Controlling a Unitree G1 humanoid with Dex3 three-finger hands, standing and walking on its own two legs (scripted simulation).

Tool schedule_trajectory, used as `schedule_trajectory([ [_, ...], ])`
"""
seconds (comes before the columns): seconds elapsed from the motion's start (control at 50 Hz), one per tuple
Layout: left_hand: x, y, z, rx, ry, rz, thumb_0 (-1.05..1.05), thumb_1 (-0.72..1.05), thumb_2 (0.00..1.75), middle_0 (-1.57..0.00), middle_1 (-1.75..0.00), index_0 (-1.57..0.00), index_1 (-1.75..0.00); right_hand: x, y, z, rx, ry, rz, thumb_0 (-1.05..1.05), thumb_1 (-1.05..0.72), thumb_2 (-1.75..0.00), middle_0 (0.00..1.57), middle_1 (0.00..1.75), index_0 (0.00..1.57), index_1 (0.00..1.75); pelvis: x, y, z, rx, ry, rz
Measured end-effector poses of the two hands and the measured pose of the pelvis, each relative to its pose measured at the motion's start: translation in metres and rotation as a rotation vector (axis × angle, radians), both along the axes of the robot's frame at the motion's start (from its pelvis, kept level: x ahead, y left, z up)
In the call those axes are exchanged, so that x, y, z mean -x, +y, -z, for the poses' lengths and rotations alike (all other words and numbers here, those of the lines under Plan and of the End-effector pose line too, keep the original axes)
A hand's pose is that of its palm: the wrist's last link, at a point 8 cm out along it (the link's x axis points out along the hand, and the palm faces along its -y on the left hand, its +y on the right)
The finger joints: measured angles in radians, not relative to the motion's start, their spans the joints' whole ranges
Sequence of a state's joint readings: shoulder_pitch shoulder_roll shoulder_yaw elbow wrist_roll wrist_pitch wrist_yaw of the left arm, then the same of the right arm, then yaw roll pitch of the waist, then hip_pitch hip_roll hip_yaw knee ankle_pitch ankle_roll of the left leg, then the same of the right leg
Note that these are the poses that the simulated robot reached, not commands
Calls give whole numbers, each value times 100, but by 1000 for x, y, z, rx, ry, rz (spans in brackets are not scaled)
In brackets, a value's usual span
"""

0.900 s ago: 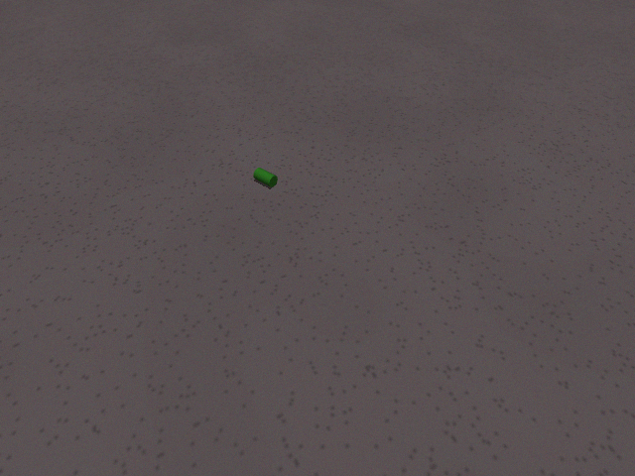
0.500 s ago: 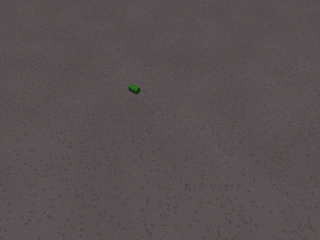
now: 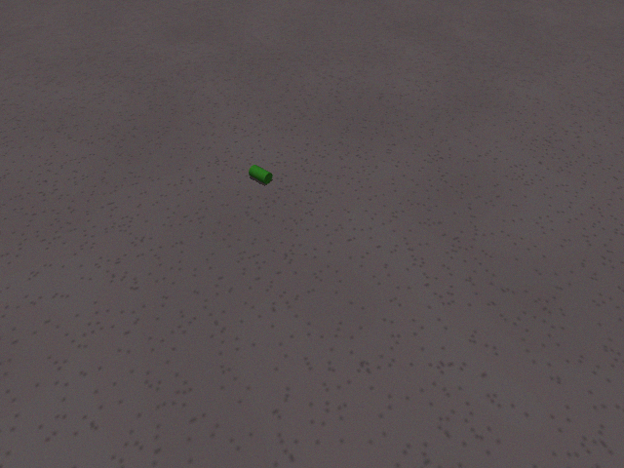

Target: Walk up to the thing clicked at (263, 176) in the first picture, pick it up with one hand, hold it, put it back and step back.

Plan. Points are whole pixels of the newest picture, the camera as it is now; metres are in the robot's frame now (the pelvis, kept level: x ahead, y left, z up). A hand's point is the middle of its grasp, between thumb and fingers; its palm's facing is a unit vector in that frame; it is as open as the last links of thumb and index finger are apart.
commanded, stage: stand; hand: left
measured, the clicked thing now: (260, 174) +1.53 +0.29 -0.75
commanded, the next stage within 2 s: walk up in 0.22 s
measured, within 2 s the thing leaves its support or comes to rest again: neither
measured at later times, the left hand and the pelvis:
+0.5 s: hand out of the picture +0.09 +0.35 -0.16, palm faces -0.11 -0.90 -0.42, open 7.4 cm; pelvis +0.04 +0.06 -0.01, yaw -6 degrees
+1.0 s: hand (144, 284) +0.46 +0.34 -0.13, palm faces -0.31 -0.82 -0.48, open 7.4 cm; pelvis +0.24 +0.11 -0.03, yaw -18 degrees
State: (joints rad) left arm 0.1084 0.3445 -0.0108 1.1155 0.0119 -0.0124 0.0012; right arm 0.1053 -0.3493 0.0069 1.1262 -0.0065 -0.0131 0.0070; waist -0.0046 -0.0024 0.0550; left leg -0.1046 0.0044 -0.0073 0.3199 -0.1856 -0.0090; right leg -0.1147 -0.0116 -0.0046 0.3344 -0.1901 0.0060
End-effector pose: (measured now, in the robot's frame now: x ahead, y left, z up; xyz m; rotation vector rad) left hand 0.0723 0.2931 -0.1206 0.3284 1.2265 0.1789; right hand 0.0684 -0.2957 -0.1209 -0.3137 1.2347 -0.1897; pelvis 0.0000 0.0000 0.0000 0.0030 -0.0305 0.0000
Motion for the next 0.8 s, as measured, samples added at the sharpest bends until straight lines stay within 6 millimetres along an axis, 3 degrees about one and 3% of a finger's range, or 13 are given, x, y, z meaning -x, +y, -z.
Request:
schedule_trajectory([
  [0.28,3,6,-1,3,-7,8,0,90,89,-20,-30,-20,-30,-8,-4,-1,-12,-41,2,1,-91,-90,20,30,21,30,-3,3,4,2,8,27],
  [0.4,9,45,-8,-49,45,25,0,90,89,-21,-30,-20,-30,-31,-6,-11,15,-129,11,1,-91,-90,20,30,21,30,-16,30,7,29,25,83],
  [0.48,-6,86,-8,-82,61,41,0,90,89,-21,-30,-20,-30,-44,7,-17,40,-132,18,1,-91,-90,20,30,20,30,-37,55,12,33,23,105],
  [0.56,-45,131,7,-119,79,98,1,90,89,-21,-30,-20,-30,-53,30,-16,82,-162,58,1,-91,-90,20,30,20,30,-62,86,27,9,18,143],
  [0.6,-74,142,9,-139,86,134,1,90,89,-20,-30,-20,-30,-47,43,-16,85,-173,106,1,-91,-90,20,30,20,30,-73,97,28,-1,19,172],
  [0.72,-179,140,-13,-103,-19,257,1,91,89,-20,-30,-20,-30,-21,84,-17,34,-93,242,1,-91,-90,20,30,21,30,-118,112,10,-3,15,228],
  [0.8,-251,128,-27,-102,-76,337,1,91,89,-20,-30,-20,-30,-13,100,-6,2,-40,311,1,-90,-90,20,30,21,30,-153,118,8,-12,10,258],
])
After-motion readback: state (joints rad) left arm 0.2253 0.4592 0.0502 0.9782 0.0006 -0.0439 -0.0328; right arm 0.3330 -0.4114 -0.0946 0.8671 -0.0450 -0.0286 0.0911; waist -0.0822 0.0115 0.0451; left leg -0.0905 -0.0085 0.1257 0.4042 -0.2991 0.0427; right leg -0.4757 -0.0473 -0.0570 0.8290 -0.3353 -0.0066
